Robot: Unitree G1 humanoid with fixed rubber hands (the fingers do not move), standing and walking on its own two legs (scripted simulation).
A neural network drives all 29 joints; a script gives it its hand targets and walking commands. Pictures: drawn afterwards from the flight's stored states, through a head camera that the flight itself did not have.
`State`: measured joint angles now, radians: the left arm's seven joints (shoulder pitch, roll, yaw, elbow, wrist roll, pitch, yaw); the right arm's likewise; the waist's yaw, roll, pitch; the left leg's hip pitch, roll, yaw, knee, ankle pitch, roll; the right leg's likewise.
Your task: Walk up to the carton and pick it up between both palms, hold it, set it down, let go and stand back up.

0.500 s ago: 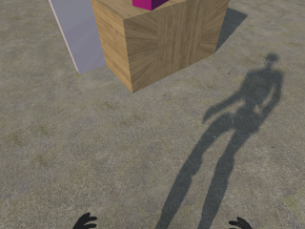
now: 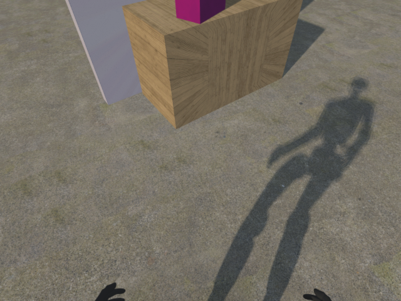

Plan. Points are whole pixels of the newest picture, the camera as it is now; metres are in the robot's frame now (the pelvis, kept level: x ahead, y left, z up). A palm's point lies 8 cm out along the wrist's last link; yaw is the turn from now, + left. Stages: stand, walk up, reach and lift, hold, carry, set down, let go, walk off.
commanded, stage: stand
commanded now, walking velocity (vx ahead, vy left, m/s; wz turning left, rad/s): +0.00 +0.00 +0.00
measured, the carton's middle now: out of the picture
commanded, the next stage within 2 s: walk up in 0.18 s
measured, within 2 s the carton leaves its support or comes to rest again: neither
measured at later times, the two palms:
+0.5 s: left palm out of the picture +0.07 +0.25 -0.11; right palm out of the picture +0.07 -0.25 -0.11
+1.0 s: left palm (96, 291) +0.17 +0.26 -0.12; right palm (335, 278) +0.21 -0.27 -0.11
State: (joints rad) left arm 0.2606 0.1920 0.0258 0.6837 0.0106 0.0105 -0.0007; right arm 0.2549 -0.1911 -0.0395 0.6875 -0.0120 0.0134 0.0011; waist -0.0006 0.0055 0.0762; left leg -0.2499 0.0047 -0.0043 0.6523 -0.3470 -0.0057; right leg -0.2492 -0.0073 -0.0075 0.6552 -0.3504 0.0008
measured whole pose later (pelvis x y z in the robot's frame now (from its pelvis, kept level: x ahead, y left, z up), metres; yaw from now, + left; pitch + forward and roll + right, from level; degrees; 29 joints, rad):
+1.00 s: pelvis +0.14 -0.02 +0.00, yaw +15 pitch -5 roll +3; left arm 0.29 0.31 0.06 0.71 0.05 0.04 -0.10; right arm 0.48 -0.19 -0.03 0.79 -0.07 -0.08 -0.04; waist -0.02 -0.13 0.02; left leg -0.11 0.01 -0.02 0.59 -0.41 -0.02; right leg -0.65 -0.16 0.06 0.97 -0.19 0.04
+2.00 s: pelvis +0.60 -0.15 -0.04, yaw +31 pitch -4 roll +0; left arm 0.27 0.25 0.02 0.68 0.03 0.00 -0.06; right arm 0.37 -0.27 -0.06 0.74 -0.04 0.01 -0.04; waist 0.02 0.04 0.08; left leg -0.43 0.08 -0.13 1.27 -0.56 0.04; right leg -0.49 -0.11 -0.11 0.93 -0.37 0.00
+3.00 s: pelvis +1.01 -0.21 -0.02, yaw +38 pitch -5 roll +1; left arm 0.33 0.30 0.02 0.74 0.06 0.12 -0.05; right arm 0.33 -0.18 -0.03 0.65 -0.07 -0.04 -0.09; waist 0.03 -0.12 0.10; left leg -0.38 0.03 0.08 0.83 -0.38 0.03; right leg -0.46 -0.05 -0.07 1.23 -0.53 0.02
